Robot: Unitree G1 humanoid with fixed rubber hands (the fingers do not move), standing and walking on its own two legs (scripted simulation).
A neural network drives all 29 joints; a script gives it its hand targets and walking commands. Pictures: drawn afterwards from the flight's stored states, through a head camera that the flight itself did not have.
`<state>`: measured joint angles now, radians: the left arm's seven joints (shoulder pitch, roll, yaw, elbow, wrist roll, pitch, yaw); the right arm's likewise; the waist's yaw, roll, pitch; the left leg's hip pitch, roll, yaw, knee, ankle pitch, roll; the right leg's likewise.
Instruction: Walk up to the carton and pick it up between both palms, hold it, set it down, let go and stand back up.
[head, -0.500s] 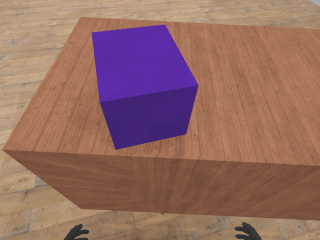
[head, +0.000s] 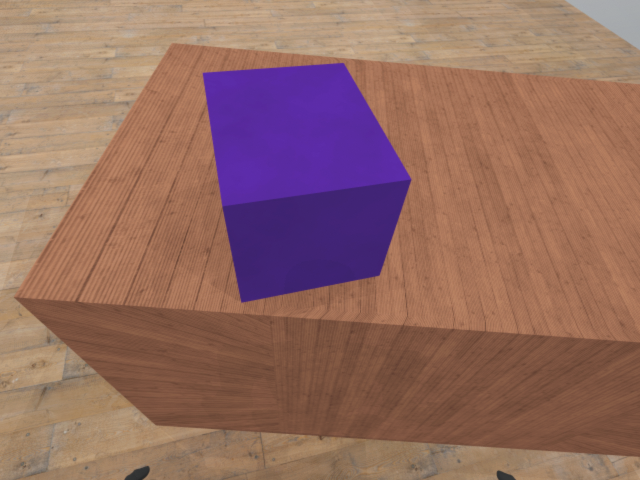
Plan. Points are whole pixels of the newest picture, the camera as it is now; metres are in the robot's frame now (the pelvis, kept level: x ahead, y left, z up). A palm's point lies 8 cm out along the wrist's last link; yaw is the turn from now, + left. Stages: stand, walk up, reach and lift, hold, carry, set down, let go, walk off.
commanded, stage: stand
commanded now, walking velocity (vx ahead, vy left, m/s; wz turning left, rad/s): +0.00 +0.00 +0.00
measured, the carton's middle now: (294, 178) +0.51 +0.06 +0.07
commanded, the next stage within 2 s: none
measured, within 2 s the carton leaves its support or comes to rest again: neither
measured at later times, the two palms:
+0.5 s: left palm out of the picture +0.03 +0.25 -0.14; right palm out of the picture +0.05 -0.25 -0.11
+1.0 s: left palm out of the picture -0.02 +0.24 -0.14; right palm out of the picture -0.01 -0.24 -0.12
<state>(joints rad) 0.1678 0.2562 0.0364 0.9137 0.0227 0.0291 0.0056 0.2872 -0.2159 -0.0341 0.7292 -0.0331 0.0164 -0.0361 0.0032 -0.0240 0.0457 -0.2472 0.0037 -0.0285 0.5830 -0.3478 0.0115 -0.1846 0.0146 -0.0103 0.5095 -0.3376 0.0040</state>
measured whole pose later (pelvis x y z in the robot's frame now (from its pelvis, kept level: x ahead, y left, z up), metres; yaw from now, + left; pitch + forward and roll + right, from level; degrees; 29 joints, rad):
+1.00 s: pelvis -0.03 +0.00 +0.01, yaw +1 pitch -1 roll -1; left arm 0.21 0.20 0.03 1.13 0.01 0.02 0.02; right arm 0.29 -0.18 -0.03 0.98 -0.03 0.00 -0.04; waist 0.01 -0.01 0.06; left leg -0.21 -0.01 -0.04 0.48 -0.25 0.01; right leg -0.15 0.00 -0.02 0.43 -0.26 0.01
